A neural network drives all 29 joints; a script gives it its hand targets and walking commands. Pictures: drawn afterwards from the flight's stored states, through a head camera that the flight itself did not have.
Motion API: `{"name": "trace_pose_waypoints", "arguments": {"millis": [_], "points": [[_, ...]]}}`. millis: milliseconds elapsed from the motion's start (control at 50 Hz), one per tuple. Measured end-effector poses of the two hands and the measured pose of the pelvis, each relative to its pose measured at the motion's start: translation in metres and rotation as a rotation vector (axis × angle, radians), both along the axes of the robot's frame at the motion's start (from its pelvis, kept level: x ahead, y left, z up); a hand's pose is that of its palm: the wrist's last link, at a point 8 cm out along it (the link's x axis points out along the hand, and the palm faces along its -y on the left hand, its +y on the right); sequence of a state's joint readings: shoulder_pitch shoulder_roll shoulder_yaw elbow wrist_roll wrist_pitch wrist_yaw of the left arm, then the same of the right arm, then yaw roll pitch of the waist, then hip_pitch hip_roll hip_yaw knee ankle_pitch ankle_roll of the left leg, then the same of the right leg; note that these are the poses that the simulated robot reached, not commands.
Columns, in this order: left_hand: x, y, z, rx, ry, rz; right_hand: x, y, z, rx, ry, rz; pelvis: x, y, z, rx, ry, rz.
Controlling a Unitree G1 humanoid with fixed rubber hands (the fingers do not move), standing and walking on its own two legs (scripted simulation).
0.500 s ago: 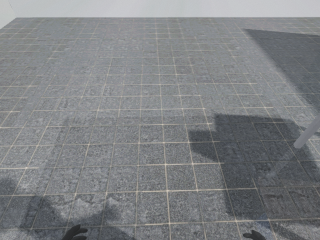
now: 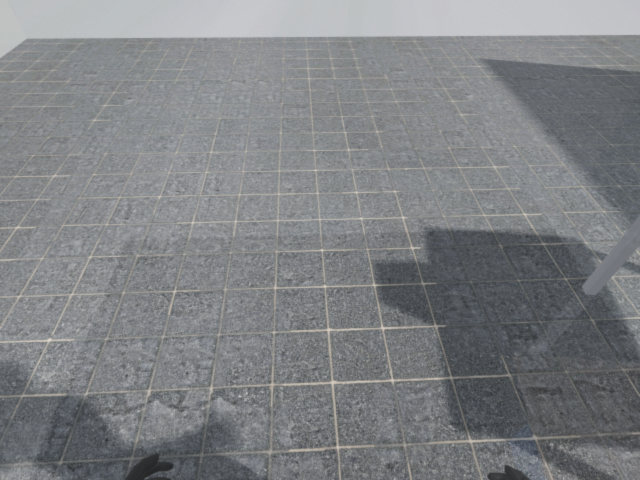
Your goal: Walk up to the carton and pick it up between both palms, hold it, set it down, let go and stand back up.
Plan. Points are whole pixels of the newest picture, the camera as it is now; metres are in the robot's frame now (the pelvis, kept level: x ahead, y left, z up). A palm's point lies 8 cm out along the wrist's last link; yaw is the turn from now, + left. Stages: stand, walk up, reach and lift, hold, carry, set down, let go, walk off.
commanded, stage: stand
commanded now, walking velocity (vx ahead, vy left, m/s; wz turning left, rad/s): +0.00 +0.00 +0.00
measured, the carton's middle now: out of the picture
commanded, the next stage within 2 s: walk up in 0.30 s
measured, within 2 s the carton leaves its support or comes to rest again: neither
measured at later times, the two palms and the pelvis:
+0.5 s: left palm out of the picture +0.12 +0.25 -0.09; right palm out of the picture +0.12 -0.25 -0.09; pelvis +0.00 +0.00 +0.00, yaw -1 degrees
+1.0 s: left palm (245, 402) +0.27 +0.12 -0.08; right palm out of the picture +0.08 -0.42 -0.11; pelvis +0.09 -0.12 +0.00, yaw -28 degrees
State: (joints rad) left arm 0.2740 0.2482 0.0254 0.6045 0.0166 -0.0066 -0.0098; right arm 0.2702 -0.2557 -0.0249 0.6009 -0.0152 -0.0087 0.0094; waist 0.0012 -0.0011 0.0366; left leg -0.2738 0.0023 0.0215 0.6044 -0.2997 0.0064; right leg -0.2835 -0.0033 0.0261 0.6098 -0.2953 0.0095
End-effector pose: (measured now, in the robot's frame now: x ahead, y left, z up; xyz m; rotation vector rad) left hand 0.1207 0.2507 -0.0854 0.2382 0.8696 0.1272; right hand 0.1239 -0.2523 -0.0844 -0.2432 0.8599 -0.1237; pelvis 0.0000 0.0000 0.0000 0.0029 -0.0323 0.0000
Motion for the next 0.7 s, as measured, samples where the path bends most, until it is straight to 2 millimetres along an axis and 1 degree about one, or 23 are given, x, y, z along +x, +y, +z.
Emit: {"name": "trace_pose_waypoints", "arguments": {"millis": [500,520,560,600,660,700], "points": [[0.0,0.001,-0.001,0.001,0.018,-0.016,-0.008,-0.002,-0.001,-0.008,0.018,-0.012,0.001,0.002,0.001,0.003,0.001,-0.02],[-0.001,0.002,-0.002,0.001,0.033,-0.033,-0.008,-0.005,0.0,-0.021,0.011,-0.011,0.001,0.002,0.0,0.008,0.002,-0.044],[-0.001,0.001,-0.003,0.02,0.098,-0.102,-0.013,-0.018,0.002,-0.052,-0.017,-0.048,0.004,0.001,0.001,0.01,0.006,-0.103],[0.006,0.0,-0.001,0.044,0.152,-0.169,-0.029,-0.035,0.003,-0.081,-0.021,-0.117,0.007,-0.004,0.002,0.013,0.005,-0.154],[0.027,-0.005,0.005,0.067,0.185,-0.232,-0.06,-0.064,-0.001,-0.108,0.023,-0.219,0.014,-0.014,0.004,0.018,-0.005,-0.22],[0.047,-0.015,0.009,0.076,0.183,-0.266,-0.081,-0.082,-0.005,-0.112,0.062,-0.279,0.021,-0.023,0.005,0.018,-0.012,-0.257]]}}
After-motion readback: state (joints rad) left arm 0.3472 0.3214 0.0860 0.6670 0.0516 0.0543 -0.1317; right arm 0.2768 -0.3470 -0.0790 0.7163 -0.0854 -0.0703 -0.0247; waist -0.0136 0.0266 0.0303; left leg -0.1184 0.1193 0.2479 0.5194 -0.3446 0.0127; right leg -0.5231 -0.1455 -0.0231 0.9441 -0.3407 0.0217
